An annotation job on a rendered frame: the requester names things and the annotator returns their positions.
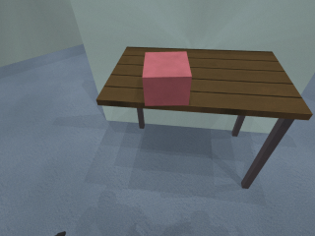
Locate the table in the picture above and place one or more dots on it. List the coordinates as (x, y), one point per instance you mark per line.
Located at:
(229, 82)

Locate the carton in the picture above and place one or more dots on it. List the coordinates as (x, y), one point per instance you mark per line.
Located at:
(166, 78)

